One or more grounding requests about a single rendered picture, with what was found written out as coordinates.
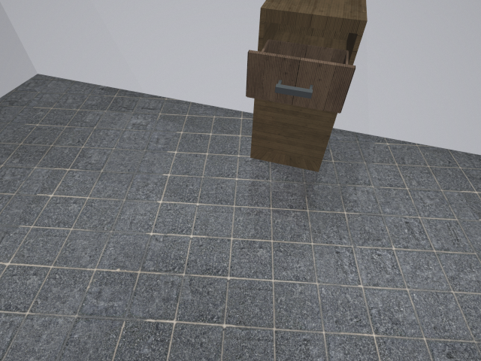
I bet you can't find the drawer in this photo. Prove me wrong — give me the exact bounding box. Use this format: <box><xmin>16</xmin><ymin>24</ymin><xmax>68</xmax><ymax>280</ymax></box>
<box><xmin>246</xmin><ymin>39</ymin><xmax>355</xmax><ymax>113</ymax></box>

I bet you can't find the handle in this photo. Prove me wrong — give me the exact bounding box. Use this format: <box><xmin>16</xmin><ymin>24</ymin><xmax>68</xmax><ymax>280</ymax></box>
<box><xmin>275</xmin><ymin>80</ymin><xmax>313</xmax><ymax>99</ymax></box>

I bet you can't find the cabinet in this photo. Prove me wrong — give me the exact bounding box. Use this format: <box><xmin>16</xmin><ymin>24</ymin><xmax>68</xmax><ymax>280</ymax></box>
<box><xmin>250</xmin><ymin>0</ymin><xmax>368</xmax><ymax>172</ymax></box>

